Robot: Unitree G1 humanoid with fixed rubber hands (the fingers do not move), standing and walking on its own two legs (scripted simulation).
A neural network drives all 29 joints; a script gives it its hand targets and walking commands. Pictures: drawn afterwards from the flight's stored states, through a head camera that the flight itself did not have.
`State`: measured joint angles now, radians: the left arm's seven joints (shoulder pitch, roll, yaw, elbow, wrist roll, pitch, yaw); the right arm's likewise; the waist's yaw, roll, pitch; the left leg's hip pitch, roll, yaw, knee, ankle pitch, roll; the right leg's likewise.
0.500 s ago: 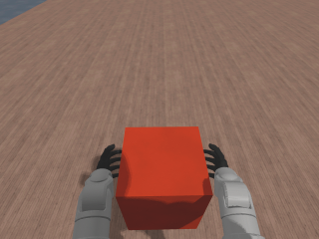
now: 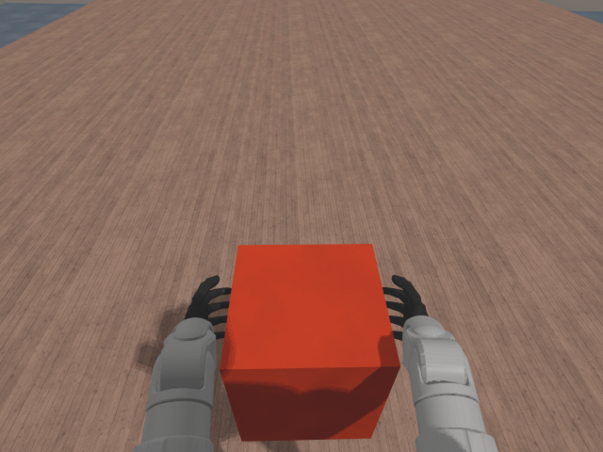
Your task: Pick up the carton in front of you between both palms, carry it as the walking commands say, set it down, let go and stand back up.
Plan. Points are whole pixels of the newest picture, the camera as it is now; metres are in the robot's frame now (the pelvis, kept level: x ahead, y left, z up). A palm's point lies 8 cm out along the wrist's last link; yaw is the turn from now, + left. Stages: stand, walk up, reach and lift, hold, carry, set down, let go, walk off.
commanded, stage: set down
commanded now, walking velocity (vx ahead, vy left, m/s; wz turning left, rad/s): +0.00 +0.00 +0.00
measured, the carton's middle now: (306, 344) +0.32 +0.00 -0.05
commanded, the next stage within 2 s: none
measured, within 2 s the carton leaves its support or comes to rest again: neither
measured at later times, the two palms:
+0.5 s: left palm (233, 339) +0.37 +0.13 -0.11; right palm (397, 348) +0.35 -0.17 -0.11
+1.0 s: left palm (232, 352) +0.43 +0.15 -0.27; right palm (366, 356) +0.42 -0.15 -0.27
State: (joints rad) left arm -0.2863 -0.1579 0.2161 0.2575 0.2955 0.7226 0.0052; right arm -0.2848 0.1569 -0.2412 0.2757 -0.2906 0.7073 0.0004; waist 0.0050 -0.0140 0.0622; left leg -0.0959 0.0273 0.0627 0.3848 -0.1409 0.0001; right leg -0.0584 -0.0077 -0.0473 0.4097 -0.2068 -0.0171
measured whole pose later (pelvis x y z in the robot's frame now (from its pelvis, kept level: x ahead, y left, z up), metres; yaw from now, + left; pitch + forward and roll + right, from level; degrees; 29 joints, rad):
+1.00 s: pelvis -0.02 +0.01 -0.18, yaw -5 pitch +44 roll -1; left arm -0.82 -0.08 0.48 0.60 0.27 0.26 0.00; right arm -0.83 0.09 -0.46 0.63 -0.25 0.24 -0.05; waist 0.04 -0.02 -0.19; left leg -1.70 -0.04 -0.02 1.40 -0.47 0.01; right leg -1.66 0.07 0.04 1.41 -0.50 0.02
